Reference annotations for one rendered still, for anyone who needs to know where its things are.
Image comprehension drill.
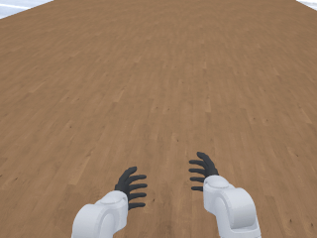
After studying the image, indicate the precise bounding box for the robot left hand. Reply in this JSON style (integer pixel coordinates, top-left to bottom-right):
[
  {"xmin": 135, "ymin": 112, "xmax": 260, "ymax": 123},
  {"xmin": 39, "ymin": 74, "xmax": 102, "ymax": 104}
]
[{"xmin": 114, "ymin": 167, "xmax": 148, "ymax": 210}]

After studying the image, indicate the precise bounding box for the left robot forearm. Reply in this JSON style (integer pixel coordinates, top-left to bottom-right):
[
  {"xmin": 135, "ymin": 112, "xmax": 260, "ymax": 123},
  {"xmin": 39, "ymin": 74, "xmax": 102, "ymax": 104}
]
[{"xmin": 71, "ymin": 190, "xmax": 129, "ymax": 238}]

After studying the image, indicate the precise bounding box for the robot right hand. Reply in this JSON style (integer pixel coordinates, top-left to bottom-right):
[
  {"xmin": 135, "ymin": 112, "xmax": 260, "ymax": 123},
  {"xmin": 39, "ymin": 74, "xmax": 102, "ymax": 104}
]
[{"xmin": 188, "ymin": 152, "xmax": 219, "ymax": 191}]

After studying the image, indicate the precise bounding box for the right robot forearm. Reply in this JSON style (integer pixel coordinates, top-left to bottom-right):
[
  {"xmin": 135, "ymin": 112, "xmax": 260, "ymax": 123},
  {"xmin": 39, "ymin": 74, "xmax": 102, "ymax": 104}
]
[{"xmin": 203, "ymin": 175, "xmax": 262, "ymax": 238}]

